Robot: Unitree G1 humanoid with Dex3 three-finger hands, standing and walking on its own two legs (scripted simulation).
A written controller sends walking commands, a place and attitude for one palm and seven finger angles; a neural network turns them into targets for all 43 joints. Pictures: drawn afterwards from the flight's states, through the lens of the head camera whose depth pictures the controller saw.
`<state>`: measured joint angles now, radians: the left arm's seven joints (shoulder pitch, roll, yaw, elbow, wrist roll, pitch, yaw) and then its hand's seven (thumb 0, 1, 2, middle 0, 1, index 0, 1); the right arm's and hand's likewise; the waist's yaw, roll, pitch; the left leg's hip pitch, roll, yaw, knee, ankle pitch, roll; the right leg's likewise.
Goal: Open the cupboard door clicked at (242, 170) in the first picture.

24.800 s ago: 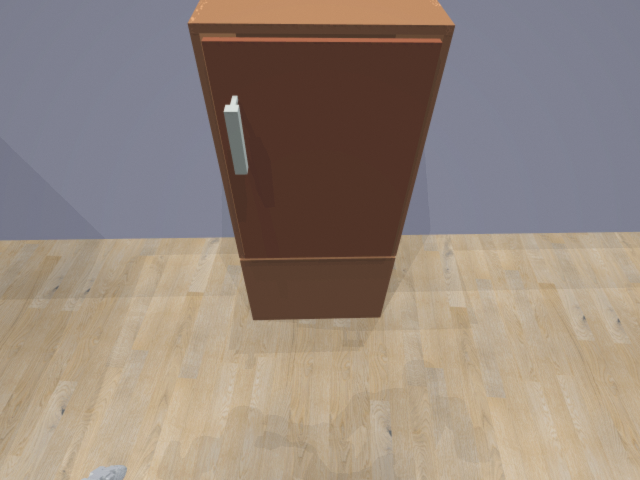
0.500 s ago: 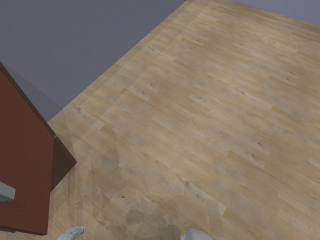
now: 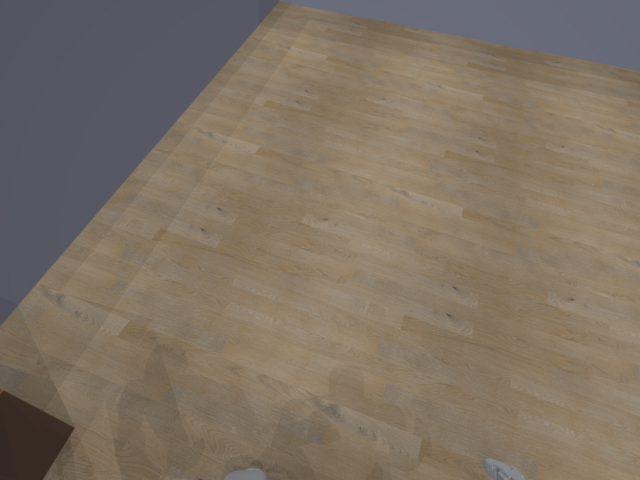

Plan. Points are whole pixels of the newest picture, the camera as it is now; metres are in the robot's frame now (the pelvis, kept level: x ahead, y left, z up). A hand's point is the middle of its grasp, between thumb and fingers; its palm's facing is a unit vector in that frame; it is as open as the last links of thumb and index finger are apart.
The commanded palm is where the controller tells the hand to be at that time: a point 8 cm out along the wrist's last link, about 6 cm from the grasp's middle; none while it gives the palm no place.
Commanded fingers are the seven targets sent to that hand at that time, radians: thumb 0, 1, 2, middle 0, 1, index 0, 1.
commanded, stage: walk to a spot facing it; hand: left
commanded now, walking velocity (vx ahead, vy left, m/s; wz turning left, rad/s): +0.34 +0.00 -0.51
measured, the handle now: out of the picture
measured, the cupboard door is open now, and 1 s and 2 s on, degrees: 44 44 44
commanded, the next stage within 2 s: turn to face it in 1.20 s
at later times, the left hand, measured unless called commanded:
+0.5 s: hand (307, 302) +0.42 +0.05 -0.15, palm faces -0.32 -0.92 -0.20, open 7.4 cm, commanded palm none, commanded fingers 0.00 0.90 0.90 -0.20 -0.30 -0.20 -0.30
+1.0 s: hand (299, 304) +0.43 +0.07 -0.18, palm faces -0.25 -0.96 -0.15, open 7.4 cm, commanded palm none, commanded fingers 0.00 0.90 0.90 -0.20 -0.30 -0.20 -0.30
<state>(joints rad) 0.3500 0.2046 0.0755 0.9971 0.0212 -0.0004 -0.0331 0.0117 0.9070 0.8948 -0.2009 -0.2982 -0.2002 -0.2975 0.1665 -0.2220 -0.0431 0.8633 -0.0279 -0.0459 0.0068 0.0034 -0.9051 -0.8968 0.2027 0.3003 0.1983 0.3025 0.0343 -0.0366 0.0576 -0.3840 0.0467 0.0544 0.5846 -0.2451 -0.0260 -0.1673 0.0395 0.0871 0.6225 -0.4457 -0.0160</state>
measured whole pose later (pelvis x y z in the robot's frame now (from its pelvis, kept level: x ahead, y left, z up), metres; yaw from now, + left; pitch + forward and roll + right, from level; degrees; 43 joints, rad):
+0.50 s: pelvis +0.19 -0.07 -0.01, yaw -15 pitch +0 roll +1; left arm 0.00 0.20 0.05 0.90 0.02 -0.06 -0.03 0.01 0.91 0.90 -0.19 -0.30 -0.19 -0.30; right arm 0.51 -0.16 -0.02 1.12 -0.02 0.00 0.00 0.00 -0.91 -0.90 0.20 0.30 0.20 0.30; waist -0.08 0.00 0.11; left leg -0.19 0.14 0.15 1.00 -0.50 -0.05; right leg -0.41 -0.01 -0.13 0.69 -0.26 -0.09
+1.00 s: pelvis +0.43 -0.11 +0.00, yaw -21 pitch -1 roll +0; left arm 0.39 0.17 0.05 1.13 0.02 -0.03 -0.01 0.01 0.92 0.90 -0.20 -0.30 -0.20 -0.30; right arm 0.09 -0.17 -0.03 0.94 -0.03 -0.07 0.01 0.00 -0.91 -0.90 0.20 0.30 0.20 0.30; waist 0.04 -0.04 0.06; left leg -0.38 0.05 0.15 0.63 -0.22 0.05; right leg -0.28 0.01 -0.02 1.15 -0.45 -0.05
